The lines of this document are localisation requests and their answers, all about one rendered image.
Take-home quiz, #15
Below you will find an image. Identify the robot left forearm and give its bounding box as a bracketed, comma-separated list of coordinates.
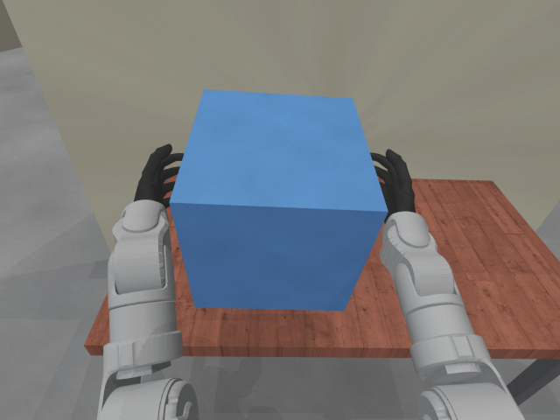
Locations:
[97, 199, 183, 420]

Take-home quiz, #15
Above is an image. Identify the robot right upper arm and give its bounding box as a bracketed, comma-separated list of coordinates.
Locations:
[417, 382, 523, 420]

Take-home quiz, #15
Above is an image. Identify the robot left upper arm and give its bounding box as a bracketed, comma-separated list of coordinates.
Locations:
[99, 378, 200, 420]

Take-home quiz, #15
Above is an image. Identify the robot right forearm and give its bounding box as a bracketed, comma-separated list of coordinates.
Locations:
[380, 212, 525, 420]

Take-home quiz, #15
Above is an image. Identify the table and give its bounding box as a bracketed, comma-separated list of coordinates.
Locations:
[84, 174, 560, 406]

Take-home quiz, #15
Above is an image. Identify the carton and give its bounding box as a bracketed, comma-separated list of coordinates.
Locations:
[169, 89, 389, 311]

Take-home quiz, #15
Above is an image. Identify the robot left hand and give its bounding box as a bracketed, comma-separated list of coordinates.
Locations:
[134, 144, 184, 209]

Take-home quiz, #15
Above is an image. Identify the robot right hand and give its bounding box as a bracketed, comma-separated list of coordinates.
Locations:
[370, 149, 416, 223]

